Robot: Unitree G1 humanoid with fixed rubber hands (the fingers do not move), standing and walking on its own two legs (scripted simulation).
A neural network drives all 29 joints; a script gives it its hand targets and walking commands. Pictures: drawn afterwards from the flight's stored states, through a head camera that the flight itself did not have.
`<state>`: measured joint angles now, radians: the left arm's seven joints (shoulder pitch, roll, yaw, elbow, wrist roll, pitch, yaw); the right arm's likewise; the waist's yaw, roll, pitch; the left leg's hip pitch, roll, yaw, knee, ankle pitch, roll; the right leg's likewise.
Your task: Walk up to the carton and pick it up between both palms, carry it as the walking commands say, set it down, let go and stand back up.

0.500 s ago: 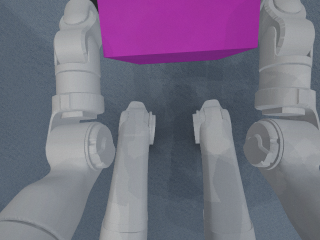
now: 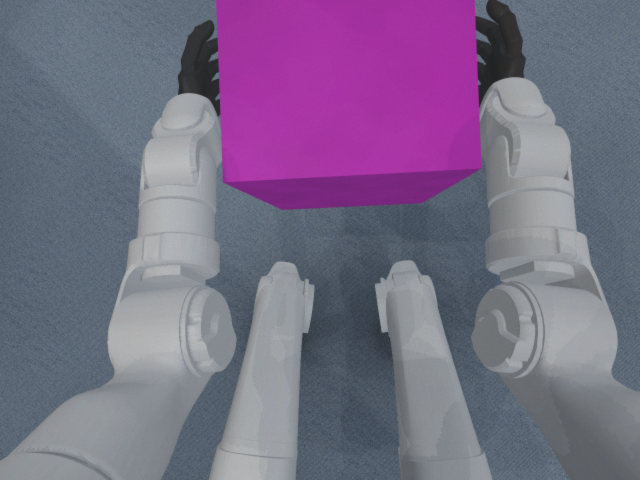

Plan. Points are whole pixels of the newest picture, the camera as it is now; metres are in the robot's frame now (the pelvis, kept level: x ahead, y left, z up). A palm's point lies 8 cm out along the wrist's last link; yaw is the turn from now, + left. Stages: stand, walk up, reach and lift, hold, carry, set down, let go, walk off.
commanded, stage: reach and lift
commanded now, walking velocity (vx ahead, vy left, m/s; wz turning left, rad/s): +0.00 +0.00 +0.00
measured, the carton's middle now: (347, 129) +0.49 +0.00 -0.11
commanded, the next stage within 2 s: none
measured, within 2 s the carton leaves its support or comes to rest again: neither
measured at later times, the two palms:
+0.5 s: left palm (164, 80) +0.48 +0.16 +0.04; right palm (549, 61) +0.48 -0.16 +0.05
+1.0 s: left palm (112, 46) +0.46 +0.15 +0.12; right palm (630, 17) +0.46 -0.16 +0.13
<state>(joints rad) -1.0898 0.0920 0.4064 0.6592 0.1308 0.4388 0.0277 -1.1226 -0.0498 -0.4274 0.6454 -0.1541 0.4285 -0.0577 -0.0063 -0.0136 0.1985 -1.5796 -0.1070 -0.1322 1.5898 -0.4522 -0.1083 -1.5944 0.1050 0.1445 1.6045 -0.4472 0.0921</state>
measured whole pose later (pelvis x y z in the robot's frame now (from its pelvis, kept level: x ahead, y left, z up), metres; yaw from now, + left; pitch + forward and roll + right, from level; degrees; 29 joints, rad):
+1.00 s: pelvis +0.10 -0.01 +0.16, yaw -1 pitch +23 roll +1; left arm -0.52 -0.07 0.39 0.59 0.24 0.36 -0.04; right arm -0.55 0.11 -0.39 0.57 -0.24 0.35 0.00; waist 0.01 -0.01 -0.15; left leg -0.96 -0.05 -0.15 0.90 -0.35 -0.07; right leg -0.98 0.08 0.17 0.94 -0.35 0.04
